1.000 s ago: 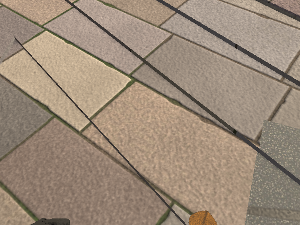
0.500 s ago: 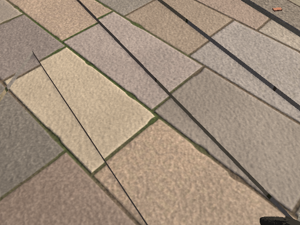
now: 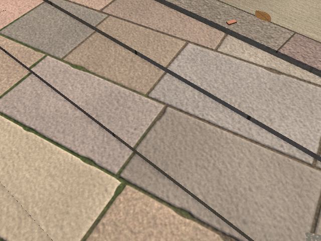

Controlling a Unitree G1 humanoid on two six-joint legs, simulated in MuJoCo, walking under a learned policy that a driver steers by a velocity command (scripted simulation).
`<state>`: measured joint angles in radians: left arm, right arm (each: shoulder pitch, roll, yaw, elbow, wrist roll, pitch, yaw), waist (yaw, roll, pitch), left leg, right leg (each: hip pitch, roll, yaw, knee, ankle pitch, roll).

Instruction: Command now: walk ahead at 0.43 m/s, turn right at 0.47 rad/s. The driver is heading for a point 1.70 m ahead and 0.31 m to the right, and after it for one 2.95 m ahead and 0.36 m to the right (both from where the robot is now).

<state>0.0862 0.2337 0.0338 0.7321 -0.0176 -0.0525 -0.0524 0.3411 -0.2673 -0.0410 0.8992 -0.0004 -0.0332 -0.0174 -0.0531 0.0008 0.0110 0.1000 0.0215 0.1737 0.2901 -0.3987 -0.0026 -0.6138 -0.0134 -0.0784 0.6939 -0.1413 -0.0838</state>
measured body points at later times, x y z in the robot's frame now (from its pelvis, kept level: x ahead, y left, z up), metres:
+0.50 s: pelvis +0.17 +0.01 +0.03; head +0.20 +0.01 +0.48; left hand +0.39 +0.25 -0.07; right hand +0.26 -0.30 -0.06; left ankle +0.27 +0.10 -0.70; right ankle +0.14 -0.09 -0.68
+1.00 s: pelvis +0.18 -0.02 +0.04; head +0.18 -0.03 +0.49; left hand +0.41 +0.15 -0.07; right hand +0.19 -0.31 -0.08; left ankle +0.27 +0.10 -0.70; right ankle +0.13 -0.12 -0.70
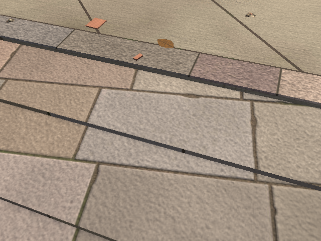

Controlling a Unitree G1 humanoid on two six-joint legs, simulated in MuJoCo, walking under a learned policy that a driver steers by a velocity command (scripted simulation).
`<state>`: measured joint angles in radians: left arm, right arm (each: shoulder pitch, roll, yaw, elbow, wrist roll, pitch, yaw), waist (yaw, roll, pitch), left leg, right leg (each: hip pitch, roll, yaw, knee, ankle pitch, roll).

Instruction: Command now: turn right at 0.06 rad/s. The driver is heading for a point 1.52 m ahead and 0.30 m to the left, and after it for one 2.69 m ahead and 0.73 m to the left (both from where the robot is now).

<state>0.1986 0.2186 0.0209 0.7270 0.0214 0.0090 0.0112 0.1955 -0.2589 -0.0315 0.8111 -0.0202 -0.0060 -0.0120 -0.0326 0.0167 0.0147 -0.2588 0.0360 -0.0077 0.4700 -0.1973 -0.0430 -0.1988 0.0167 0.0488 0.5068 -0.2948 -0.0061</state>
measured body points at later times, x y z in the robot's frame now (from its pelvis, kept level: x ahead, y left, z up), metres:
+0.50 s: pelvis +0.06 +0.03 +0.00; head +0.06 +0.05 +0.44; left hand +0.12 +0.30 -0.14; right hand +0.13 -0.25 -0.12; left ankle +0.05 +0.12 -0.74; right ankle -0.02 -0.11 -0.71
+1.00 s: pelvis +0.30 +0.00 +0.01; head +0.33 +0.00 +0.45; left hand +0.50 +0.23 -0.09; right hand +0.27 -0.26 -0.14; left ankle +0.10 +0.12 -0.65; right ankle +0.41 -0.10 -0.71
